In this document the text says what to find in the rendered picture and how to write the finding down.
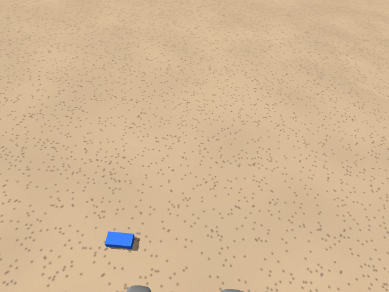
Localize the small box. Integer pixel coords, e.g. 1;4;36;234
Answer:
105;231;135;249

